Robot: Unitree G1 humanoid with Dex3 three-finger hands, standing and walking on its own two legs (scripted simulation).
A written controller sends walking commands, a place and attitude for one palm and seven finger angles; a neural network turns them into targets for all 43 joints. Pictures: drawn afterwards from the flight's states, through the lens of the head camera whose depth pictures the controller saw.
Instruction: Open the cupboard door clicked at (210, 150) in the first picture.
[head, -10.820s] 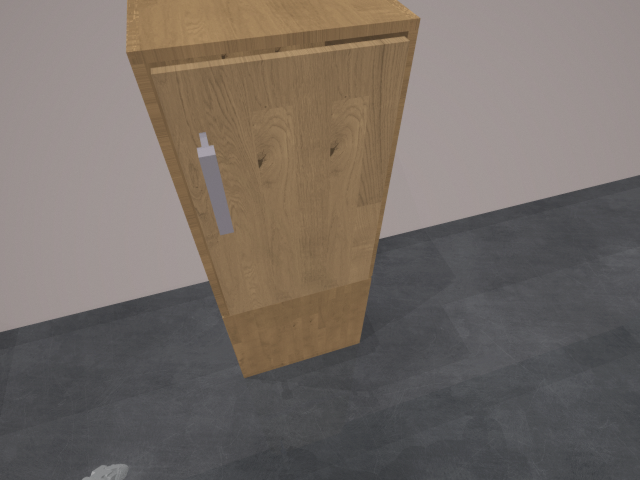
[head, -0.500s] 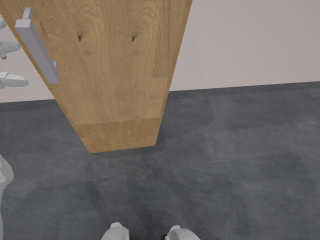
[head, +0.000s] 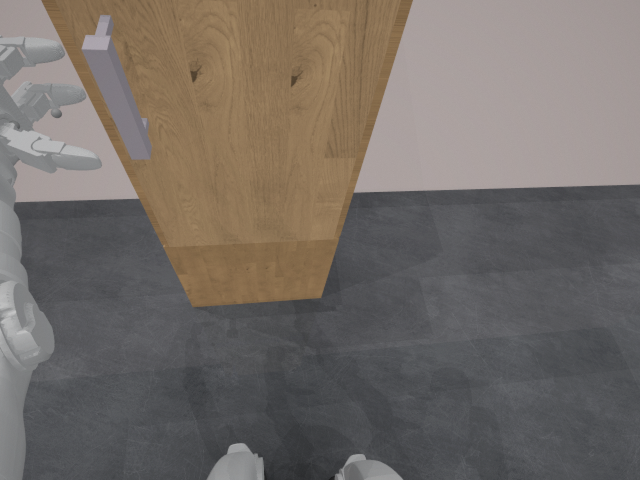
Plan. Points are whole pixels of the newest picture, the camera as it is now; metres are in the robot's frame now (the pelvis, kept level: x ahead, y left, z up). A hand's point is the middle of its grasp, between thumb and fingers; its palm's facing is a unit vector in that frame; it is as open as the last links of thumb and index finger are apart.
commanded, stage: move the hooked fingers beside the handle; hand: left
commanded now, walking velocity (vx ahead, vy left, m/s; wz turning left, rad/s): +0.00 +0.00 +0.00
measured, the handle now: (124, 93) +0.55 +0.21 +0.12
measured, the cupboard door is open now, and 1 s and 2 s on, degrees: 0 0 0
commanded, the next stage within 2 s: slide the fingers in behind the handle in 0.02 s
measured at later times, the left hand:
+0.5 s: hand (83, 115) +0.50 +0.24 +0.13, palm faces +0.05 -1.00 +0.01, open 14.0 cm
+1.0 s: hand (101, 110) +0.51 +0.22 +0.13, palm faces +0.08 -1.00 +0.00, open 13.8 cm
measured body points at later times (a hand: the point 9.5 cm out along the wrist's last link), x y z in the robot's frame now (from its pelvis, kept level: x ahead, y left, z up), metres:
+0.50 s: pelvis +0.00 -0.01 +0.00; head +0.09 +0.01 +0.44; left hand +0.49 +0.29 +0.14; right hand -0.02 -0.28 -0.10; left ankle +0.02 +0.08 -0.69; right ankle -0.03 -0.13 -0.69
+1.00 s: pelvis +0.00 -0.02 +0.00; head +0.10 +0.01 +0.44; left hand +0.50 +0.27 +0.14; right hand -0.01 -0.29 -0.11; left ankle +0.02 +0.08 -0.69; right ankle -0.03 -0.13 -0.69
